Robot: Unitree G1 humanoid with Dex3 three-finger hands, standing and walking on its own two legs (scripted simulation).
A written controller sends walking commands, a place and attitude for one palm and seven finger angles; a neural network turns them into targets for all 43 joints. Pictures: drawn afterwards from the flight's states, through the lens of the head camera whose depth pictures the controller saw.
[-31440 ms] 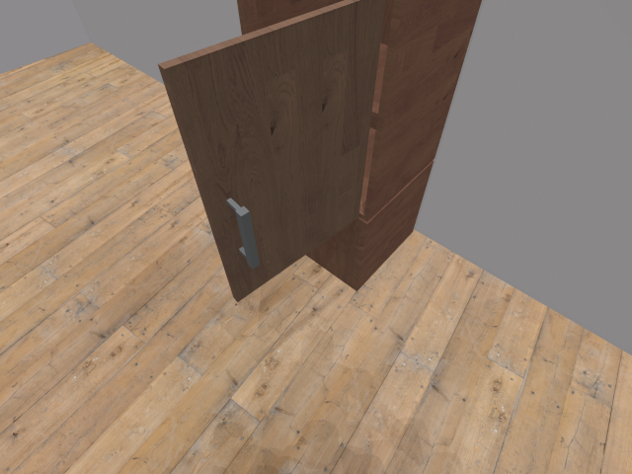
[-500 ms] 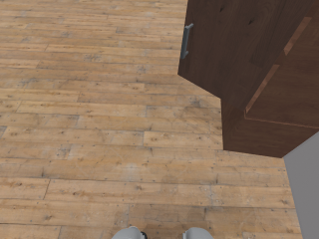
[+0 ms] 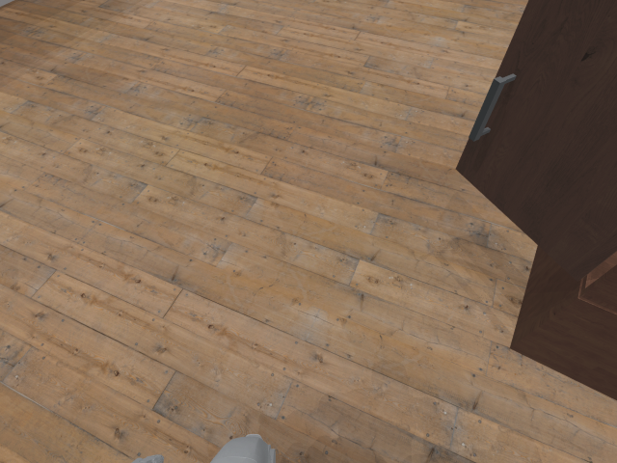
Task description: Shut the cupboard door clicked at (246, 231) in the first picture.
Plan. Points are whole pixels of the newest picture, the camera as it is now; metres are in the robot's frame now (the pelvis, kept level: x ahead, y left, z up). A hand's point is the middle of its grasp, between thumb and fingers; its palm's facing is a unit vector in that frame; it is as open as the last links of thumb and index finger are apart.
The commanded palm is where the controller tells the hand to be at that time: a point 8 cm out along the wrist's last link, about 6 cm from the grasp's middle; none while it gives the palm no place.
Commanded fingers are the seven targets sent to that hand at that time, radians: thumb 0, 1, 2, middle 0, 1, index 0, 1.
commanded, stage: walk to a spot facing it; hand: left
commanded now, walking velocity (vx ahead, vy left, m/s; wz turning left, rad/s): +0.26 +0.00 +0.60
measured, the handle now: (491, 108) +0.86 -0.40 -0.09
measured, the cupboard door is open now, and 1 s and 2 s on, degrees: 59 59 59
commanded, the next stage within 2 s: turn to face it in 0.94 s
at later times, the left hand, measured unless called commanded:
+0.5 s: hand out of the picture +0.12 +0.22 -0.15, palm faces +0.28 -0.91 -0.29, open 7.4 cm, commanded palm none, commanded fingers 0.00 0.90 0.90 -0.20 -0.30 -0.20 -0.30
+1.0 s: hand out of the picture +0.07 +0.25 -0.19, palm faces +0.61 -0.77 -0.20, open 7.4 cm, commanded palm none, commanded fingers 0.00 0.90 0.90 -0.20 -0.30 -0.20 -0.30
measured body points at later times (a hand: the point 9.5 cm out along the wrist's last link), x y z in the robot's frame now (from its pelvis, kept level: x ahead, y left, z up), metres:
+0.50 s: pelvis +0.08 -0.01 -0.01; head +0.11 -0.02 +0.44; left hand +0.10 +0.27 -0.13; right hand +0.17 -0.25 -0.17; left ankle +0.00 +0.11 -0.70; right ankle +0.15 -0.11 -0.74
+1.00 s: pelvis +0.21 +0.11 -0.02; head +0.25 +0.16 +0.43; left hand +0.04 +0.29 -0.18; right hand +0.48 +0.00 -0.13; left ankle +0.23 +0.19 -0.74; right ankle +0.21 -0.08 -0.65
